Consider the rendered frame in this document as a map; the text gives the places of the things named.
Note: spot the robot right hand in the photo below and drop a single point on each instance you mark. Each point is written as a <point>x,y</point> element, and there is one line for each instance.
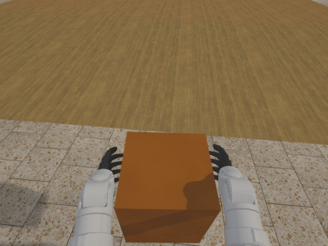
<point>223,159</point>

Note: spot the carton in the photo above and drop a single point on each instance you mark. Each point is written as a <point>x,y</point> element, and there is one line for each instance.
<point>166,191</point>

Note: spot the robot left hand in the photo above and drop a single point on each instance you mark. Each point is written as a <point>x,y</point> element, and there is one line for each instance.
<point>107,161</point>

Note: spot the robot right forearm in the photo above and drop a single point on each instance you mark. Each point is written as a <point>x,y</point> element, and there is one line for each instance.
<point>240,206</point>

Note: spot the robot left forearm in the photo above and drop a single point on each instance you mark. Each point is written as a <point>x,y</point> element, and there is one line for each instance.
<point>95,211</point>

